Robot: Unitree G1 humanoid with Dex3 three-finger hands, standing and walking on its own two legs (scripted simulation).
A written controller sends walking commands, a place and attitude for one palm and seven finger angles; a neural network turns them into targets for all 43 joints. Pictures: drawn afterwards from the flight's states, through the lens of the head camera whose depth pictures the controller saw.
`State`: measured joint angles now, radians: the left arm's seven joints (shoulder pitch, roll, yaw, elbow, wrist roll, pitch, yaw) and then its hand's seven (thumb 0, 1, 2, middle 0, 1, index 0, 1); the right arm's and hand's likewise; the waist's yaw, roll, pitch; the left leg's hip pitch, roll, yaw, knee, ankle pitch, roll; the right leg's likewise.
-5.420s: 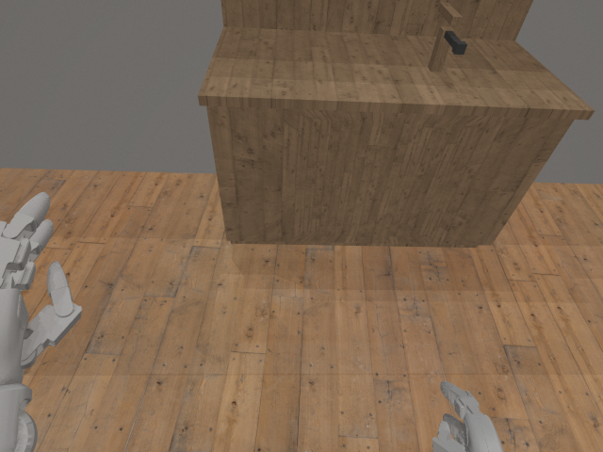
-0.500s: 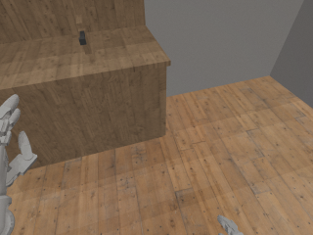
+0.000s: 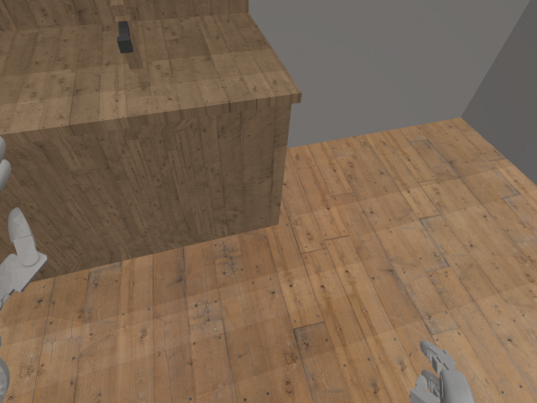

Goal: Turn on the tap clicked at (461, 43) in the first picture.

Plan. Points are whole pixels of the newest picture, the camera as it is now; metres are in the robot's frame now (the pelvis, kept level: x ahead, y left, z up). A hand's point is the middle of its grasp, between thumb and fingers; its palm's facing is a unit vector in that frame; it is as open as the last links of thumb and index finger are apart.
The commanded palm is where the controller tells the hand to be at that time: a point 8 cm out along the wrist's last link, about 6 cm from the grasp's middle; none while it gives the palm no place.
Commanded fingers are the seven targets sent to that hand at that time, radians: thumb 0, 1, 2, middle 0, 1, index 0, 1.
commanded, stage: take the last steps up to it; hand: left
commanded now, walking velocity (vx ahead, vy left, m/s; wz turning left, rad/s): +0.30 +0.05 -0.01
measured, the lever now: (125, 44) +0.81 +0.39 +0.11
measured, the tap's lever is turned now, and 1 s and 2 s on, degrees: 0 0 0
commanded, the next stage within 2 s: come to a stop and stand still in 1.60 s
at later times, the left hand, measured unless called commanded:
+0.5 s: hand (113, 186) +0.33 +0.22 +0.17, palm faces +0.41 -0.81 -0.42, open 7.4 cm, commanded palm +0.27 +0.26 +0.19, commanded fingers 0.00 0.90 0.90 -0.20 -0.30 -0.20 -0.30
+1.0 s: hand (109, 111) +0.44 +0.26 +0.19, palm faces +0.37 -0.85 -0.38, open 7.4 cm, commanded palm +0.39 +0.31 +0.19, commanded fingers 0.00 0.90 0.90 -0.20 -0.30 -0.20 -0.30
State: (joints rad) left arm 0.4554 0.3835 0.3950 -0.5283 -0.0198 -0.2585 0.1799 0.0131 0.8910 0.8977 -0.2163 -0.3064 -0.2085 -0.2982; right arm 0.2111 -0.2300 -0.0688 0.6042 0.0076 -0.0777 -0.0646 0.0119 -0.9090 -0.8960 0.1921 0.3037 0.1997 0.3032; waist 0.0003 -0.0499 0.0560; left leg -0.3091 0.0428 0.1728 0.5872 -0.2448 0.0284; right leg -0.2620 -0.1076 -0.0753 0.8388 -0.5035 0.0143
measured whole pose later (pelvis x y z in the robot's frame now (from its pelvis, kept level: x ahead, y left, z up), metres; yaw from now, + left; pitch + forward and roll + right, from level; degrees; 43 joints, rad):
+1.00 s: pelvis +0.23 +0.03 +0.02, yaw +0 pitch +0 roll -1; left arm 0.47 0.36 0.35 -0.56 -0.02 -0.22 0.14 0.02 0.90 0.90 -0.21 -0.31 -0.20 -0.30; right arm 0.23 -0.09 0.05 0.62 0.00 -0.12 -0.02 0.01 -0.90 -0.89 0.20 0.30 0.21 0.30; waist 0.00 -0.02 0.04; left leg -0.20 0.07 0.16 0.46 -0.25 0.02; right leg -0.51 -0.09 -0.10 0.94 -0.33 0.03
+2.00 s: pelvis +0.38 -0.02 +0.01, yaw +0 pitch -1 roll +1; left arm 0.47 0.34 0.35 -0.47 -0.03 -0.18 0.16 0.01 0.89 0.90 -0.22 -0.31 -0.21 -0.30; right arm 0.16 -0.20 0.02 0.63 0.01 -0.06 -0.04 0.01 -0.90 -0.89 0.20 0.30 0.21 0.30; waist -0.01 0.04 0.07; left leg -0.33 0.02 0.04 0.81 -0.45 -0.04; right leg -0.28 -0.03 -0.12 0.53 -0.24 -0.04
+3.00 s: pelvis +0.34 +0.04 +0.02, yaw -1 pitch -1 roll -1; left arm 0.36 0.34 0.34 -0.37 -0.01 -0.20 0.10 0.02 0.89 0.90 -0.21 -0.31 -0.21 -0.30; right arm 0.20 -0.19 0.04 0.55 -0.01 -0.15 -0.03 0.01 -0.90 -0.90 0.20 0.30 0.21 0.30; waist 0.03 -0.04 0.04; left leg -0.21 -0.03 0.09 0.41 -0.18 0.07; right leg -0.19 0.01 0.02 0.40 -0.19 0.01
